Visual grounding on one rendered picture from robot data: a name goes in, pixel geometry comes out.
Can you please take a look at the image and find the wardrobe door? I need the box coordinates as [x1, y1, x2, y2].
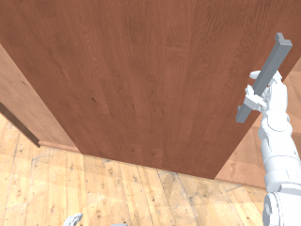
[0, 0, 301, 180]
[0, 43, 76, 148]

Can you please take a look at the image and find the robot right hand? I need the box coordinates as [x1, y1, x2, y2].
[244, 71, 288, 114]

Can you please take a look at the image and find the robot left hand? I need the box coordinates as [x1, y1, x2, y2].
[61, 213, 83, 226]

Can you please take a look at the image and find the robot right forearm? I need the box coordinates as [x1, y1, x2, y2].
[258, 109, 301, 196]

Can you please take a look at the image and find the robot right upper arm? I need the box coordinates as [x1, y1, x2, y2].
[262, 191, 301, 226]

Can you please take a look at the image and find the handle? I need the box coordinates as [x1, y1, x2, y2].
[235, 32, 293, 123]

